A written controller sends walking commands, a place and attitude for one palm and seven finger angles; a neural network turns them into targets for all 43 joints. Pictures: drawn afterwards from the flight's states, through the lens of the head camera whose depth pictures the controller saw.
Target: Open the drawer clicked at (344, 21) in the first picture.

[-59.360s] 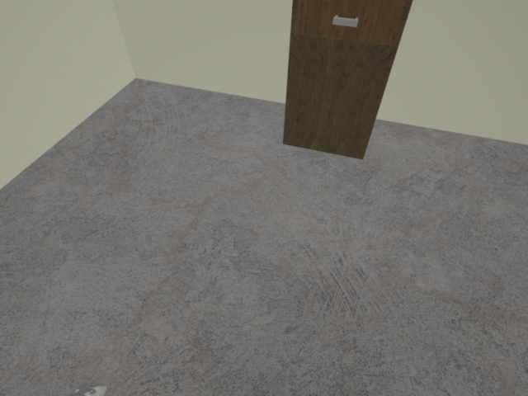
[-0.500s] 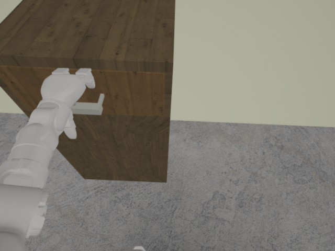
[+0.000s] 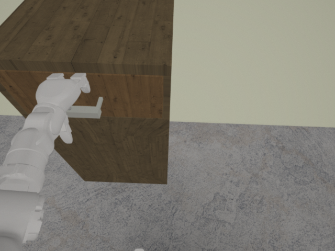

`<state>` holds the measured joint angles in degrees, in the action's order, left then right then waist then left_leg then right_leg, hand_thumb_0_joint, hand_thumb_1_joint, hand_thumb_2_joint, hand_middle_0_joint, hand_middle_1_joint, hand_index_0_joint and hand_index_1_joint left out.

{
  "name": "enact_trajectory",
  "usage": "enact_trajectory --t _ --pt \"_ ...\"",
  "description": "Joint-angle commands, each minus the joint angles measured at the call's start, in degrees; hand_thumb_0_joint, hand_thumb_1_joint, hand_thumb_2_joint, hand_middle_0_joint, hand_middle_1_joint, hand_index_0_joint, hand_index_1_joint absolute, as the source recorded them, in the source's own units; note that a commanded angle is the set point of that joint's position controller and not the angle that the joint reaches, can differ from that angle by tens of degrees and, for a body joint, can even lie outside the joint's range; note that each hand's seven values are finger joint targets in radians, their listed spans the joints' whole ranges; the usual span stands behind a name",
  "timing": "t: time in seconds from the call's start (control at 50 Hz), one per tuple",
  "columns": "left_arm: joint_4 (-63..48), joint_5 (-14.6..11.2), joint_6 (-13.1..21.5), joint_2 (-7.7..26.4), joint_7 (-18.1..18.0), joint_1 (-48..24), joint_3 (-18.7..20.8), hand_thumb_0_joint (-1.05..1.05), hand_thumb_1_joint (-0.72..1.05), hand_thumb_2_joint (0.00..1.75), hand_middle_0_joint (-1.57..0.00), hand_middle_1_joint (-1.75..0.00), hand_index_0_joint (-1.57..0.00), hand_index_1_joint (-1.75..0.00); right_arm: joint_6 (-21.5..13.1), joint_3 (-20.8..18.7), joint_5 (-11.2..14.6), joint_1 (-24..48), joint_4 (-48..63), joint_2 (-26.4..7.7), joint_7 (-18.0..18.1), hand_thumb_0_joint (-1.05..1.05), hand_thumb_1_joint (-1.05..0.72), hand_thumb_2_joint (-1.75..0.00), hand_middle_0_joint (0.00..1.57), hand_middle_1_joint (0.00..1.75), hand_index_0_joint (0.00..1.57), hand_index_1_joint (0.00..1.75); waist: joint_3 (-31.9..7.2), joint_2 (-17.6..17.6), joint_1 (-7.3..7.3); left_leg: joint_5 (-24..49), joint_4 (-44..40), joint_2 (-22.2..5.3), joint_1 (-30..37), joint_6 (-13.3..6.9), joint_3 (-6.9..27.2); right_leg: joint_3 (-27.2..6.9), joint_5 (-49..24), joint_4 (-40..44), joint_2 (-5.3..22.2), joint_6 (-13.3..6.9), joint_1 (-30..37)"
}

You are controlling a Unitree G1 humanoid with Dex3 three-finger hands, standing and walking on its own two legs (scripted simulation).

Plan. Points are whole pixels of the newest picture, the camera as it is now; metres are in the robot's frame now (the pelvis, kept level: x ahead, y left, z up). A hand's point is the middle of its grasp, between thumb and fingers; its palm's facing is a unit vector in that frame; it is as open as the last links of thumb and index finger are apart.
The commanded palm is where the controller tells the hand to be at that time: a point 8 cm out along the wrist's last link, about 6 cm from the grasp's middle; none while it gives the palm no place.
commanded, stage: lower the fingers behind the handle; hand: left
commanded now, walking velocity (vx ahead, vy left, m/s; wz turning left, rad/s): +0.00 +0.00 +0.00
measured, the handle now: (83, 105) +0.50 +0.24 +0.01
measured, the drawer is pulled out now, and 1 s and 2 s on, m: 0.00 0.00 0.00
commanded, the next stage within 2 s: lift the fingers back up to retry in 1.68 s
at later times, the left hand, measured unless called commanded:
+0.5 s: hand (74, 116) +0.44 +0.25 +0.04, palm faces -0.04 -0.03 -1.00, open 13.8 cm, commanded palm +0.43 +0.24 +0.10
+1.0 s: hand (79, 119) +0.45 +0.24 +0.02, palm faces -0.04 -0.02 -1.00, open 13.8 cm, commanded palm +0.43 +0.24 +0.07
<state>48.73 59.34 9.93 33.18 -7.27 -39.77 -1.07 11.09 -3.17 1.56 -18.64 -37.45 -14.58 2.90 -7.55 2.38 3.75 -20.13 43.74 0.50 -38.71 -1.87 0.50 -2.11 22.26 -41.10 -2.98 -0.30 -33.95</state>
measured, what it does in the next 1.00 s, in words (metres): stands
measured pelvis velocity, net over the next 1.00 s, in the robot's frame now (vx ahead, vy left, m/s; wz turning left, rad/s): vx -0.01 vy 0.00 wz -0.01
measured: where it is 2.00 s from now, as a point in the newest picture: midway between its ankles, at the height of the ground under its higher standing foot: outside the picture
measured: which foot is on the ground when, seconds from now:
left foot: down 0.00-1.00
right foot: down 0.00-1.00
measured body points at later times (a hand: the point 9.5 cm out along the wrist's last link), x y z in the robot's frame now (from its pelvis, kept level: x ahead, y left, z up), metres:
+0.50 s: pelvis +0.00 +0.01 -0.01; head +0.07 +0.01 +0.44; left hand +0.44 +0.24 +0.10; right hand +0.05 -0.27 -0.14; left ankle +0.00 +0.10 -0.71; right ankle -0.03 -0.12 -0.71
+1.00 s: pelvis -0.01 +0.00 -0.02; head +0.07 +0.01 +0.42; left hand +0.45 +0.24 +0.07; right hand +0.01 -0.28 -0.14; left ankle +0.00 +0.10 -0.71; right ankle -0.03 -0.12 -0.71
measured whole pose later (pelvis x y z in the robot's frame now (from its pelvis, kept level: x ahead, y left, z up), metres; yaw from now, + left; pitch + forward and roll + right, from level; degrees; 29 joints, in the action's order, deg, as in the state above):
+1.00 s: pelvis -0.01 +0.00 -0.02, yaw -1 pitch +19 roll -2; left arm 55.1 63.0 9.3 31.3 -15.7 -41.6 -1.0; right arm 10.5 -3.2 0.5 -19.7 -38.8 -14.6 2.7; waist -9.1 2.1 5.1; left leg -21.7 50.6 0.0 -47.8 -1.9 0.5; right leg -1.9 23.8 -48.0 -3.6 -0.2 -43.0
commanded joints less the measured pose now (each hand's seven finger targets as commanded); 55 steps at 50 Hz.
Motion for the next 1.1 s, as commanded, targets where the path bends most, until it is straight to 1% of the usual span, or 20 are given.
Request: enact_trajectory --t 0.0,0.02,0.12,0.16,0.18,0.24,0.26,0.34,0.36,0.46,0.54,0.56,0.6,0.64,0.72,0.76,0.84,0.88,0.94,1.08 --pt "-13.0 -1.3 0.8 15.1 -3.2 -24.2 6.1 0.00 -0.50 0.30 -0.30 -1.20 -0.30 -1.20 -1.0 -3.5 -0.6 -4.1 4.0 -8.9 0.8 0.00 -0.90 -0.90 0.20 0.30 0.20 0.30 -21.9 2.9 0.52 24.9 -1.8 0.7 20.5 -0.8 -0.7 2.5 -21.3 3.8 -1.4 -2.2 3.3" --pt "-12.2 -1.6 0.4 13.8 -3.3 -25.2 5.0 0.00 -0.50 0.30 -0.30 -1.20 -0.30 -1.20 -1.0 -3.5 -0.7 -4.2 3.6 -9.0 0.8 0.00 -0.90 -0.90 0.20 0.30 0.20 0.30 -20.8 1.7 1.33 25.0 -1.8 0.6 20.0 -0.9 -0.6 2.7 -21.3 3.9 -1.4 -2.1 2.9" --pt "-10.9 -1.0 -0.5 15.0 -3.8 -24.0 6.3 0.00 -0.50 0.30 -0.30 -1.20 -0.30 -1.20 -0.8 -3.5 -0.8 -4.2 3.5 -9.2 0.5 0.00 -0.90 -0.90 0.20 0.30 0.20 0.30 -21.6 2.3 0.24 25.7 -1.7 0.5 19.6 -0.7 -0.8 2.7 -21.5 3.4 -1.3 -2.4 3.2" --pt "-10.6 -0.9 -0.8 11.5 -3.6 -22.9 3.6 0.00 -0.50 0.30 -0.30 -1.20 -0.30 -1.20 -0.7 -3.6 -0.9 -4.2 3.8 -8.9 0.3 0.00 -0.90 -0.90 0.20 0.30 0.20 0.30 -20.8 2.2 0.69 26.0 -1.4 0.5 19.8 -0.6 -0.8 2.9 -21.9 3.4 -1.4 -2.2 2.4" --pt "-11.6 -0.4 -0.5 13.1 -3.6 -23.2 4.7 0.00 -0.50 0.30 -0.30 -1.20 -0.30 -1.20 -0.5 -3.6 -0.8 -4.1 3.8 -9.0 0.1 0.00 -0.90 -0.90 0.20 0.30 0.20 0.30 -21.7 2.7 0.30 26.7 -1.3 0.4 20.1 -0.5 -0.6 2.8 -21.8 3.1 -1.5 -2.2 2.0" --pt "-12.6 -0.2 0.1 12.1 -4.0 -23.5 4.2 0.00 -0.50 0.30 -0.30 -1.20 -0.30 -1.20 -0.4 -3.7 -1.0 -4.1 4.1 -8.8 0.1 0.00 -0.90 -0.90 0.20 0.30 0.20 0.30 -22.2 2.8 0.68 27.5 -0.7 0.2 21.0 -0.4 -0.3 2.8 -21.2 2.6 -1.7 -2.1 0.4" --pt "-10.2 -0.6 -0.4 10.7 -4.1 -20.9 3.9 0.00 -0.50 0.30 -0.30 -1.20 -0.30 -1.20 -0.4 -3.8 -1.1 -4.2 4.0 -8.8 0.0 0.00 -0.90 -0.90 0.20 0.30 0.20 0.30 -19.8 1.5 0.61 25.7 -0.8 0.3 19.7 -0.5 -0.3 3.2 -20.0 2.9 -1.7 -2.3 0.5" --pt "-13.7 0.6 0.6 14.6 -6.0 -23.4 7.0 0.00 -0.50 0.30 -0.30 -1.20 -0.30 -1.20 -0.4 -3.7 -1.4 -3.9 4.4 -8.8 0.0 0.00 -0.90 -0.90 0.20 0.30 0.20 0.30 -24.0 3.6 -0.40 26.7 -0.2 0.3 20.1 -0.3 -0.2 2.8 -20.5 1.4 -1.7 -2.3 0.6" --pt "-11.9 0.4 0.2 12.2 -6.3 -21.1 5.8 0.00 -0.50 0.30 -0.30 -1.20 -0.30 -1.20 -0.5 -3.8 -1.5 -3.9 4.3 -8.6 0.0 0.00 -0.90 -0.90 0.20 0.30 0.20 0.30 -22.6 3.0 -0.27 26.4 0.0 0.4 19.6 -0.3 -0.2 3.2 -20.1 1.4 -1.8 -2.5 0.3" --pt "-9.2 1.3 -1.6 10.0 -8.2 -23.7 3.5 0.00 -0.50 0.30 -0.30 -1.20 -0.30 -1.20 -0.7 -3.8 -1.3 -4.3 3.6 -8.8 -0.2 0.00 -0.90 -0.90 0.20 0.30 0.20 0.30 -19.7 1.9 1.13 21.9 0.0 0.1 17.9 -0.2 0.4 3.5 -16.1 1.3 -1.8 -2.5 -3.2" --pt "-9.4 1.8 -1.8 11.8 -8.8 -25.0 4.8 0.00 -0.50 0.30 -0.30 -1.20 -0.30 -1.20 -1.0 -3.8 -1.5 -4.8 3.5 -8.8 0.1 0.00 -0.90 -0.90 0.20 0.30 0.20 0.30 -23.8 2.1 0.97 22.4 0.7 0.1 19.0 -0.3 0.3 3.2 -16.8 0.9 -1.9 -2.3 -2.8" --pt "-7.4 1.4 -2.3 10.6 -8.7 -24.7 3.6 0.00 -0.50 0.30 -0.30 -1.20 -0.30 -1.20 -1.0 -3.6 -1.4 -4.9 3.2 -8.9 0.2 0.00 -0.90 -0.90 0.20 0.30 0.20 0.30 -21.2 2.1 1.60 20.5 0.6 0.3 17.5 -0.5 0.1 3.2 -16.2 1.3 -1.8 -2.4 -3.0" --pt "-5.6 1.9 -2.7 12.3 -8.7 -25.2 4.5 0.00 -0.50 0.30 -0.30 -1.20 -0.30 -1.20 -1.1 -3.4 -1.3 -5.0 3.0 -9.0 0.5 0.00 -0.90 -0.90 0.20 0.30 0.20 0.30 -19.9 0.6 1.59 17.7 0.3 0.3 14.9 -0.7 0.0 3.0 -14.8 1.4 -1.6 -2.3 -3.1" --pt "-6.6 2.1 -1.9 12.7 -8.6 -26.2 4.6 0.00 -0.50 0.30 -0.30 -1.20 -0.30 -1.20 -1.4 -3.4 -1.3 -5.1 3.4 -8.8 0.6 0.00 -0.90 -0.90 0.20 0.30 0.20 0.30 -22.5 2.0 1.36 18.3 0.6 0.4 15.7 -0.7 -0.2 2.6 -15.4 1.1 -1.6 -2.2 -2.7" --pt "-6.2 1.6 -0.8 11.1 -8.3 -25.3 3.8 0.00 -0.50 0.30 -0.30 -1.20 -0.30 -1.20 -1.8 -3.4 -1.6 -5.6 3.1 -8.7 0.8 0.00 -0.90 -0.90 0.20 0.30 0.20 0.30 -22.4 1.9 1.64 19.2 1.5 0.4 14.6 -0.7 -0.3 2.7 -16.4 0.5 -1.6 -2.4 -2.7" --pt "-3.6 1.7 -0.9 12.4 -8.5 -22.3 5.1 0.00 -0.50 0.30 -0.30 -1.20 -0.30 -1.20 -1.6 -3.3 -1.5 -5.8 3.1 -9.0 0.8 0.00 -0.90 -0.90 0.20 0.30 0.20 0.30 -20.8 0.9 1.07 18.0 1.6 0.5 12.7 -0.7 -0.4 2.7 -15.8 0.4 -1.7 -2.3 -3.0" --pt "-4.1 2.7 -0.6 15.5 -9.6 -24.7 6.7 0.00 -0.50 0.30 -0.30 -1.20 -0.30 -1.20 -1.6 -3.3 -1.5 -6.2 2.6 -9.3 0.9 0.00 -0.90 -0.90 0.20 0.30 0.20 0.30 -23.2 1.2 1.39 17.8 2.5 0.4 11.6 -0.8 -0.6 2.1 -16.2 -0.5 -1.7 -2.0 -3.4" --pt "-2.5 2.8 -1.3 12.8 -9.8 -24.3 4.3 0.00 -0.50 0.30 -0.30 -1.20 -0.30 -1.20 -1.6 -3.2 -1.4 -6.1 2.8 -9.1 0.9 0.00 -0.90 -0.90 0.20 0.30 0.20 0.30 -21.1 1.3 1.95 16.1 2.4 0.5 10.0 -0.8 -0.8 2.3 -14.9 -0.3 -1.6 -2.0 -4.6" --pt "-1.4 3.0 -1.9 13.3 -10.2 -23.1 4.9 0.00 -0.50 0.30 -0.30 -1.20 -0.30 -1.20 -1.5 -3.2 -1.4 -6.4 2.7 -9.1 0.6 0.00 -0.90 -0.90 0.20 0.30 0.20 0.30 -22.3 2.2 1.30 16.6 2.7 0.4 10.5 -0.6 -0.6 2.5 -14.4 -0.9 -1.8 -2.2 -5.2" --pt "3.1 3.6 -4.1 13.0 -10.2 -24.3 3.6 0.00 -0.50 0.30 -0.30 -1.20 -0.30 -1.20 -1.4 -2.8 -1.2 -7.0 2.6 -9.6 0.8 0.00 -0.90 -0.90 0.20 0.30 0.20 0.30 -18.9 -0.9 2.56 12.1 2.9 0.4 6.7 -1.0 -0.7 2.3 -11.4 -0.5 -1.6 -1.9 -7.1"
